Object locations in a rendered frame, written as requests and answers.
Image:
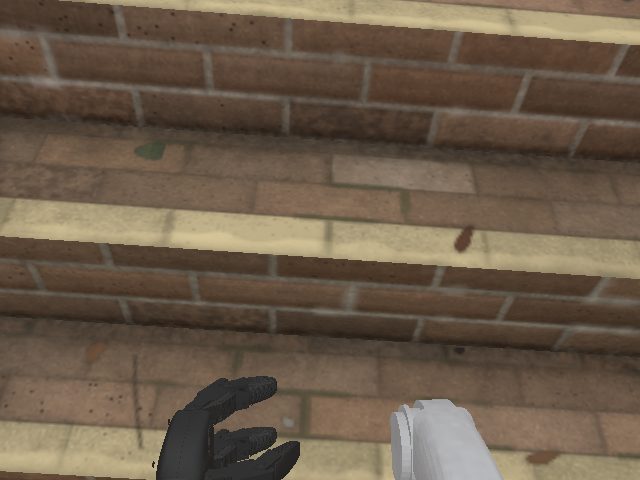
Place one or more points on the right robot thigh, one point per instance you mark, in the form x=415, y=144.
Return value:
x=435, y=440

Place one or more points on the robot left hand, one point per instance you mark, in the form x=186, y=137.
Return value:
x=191, y=450

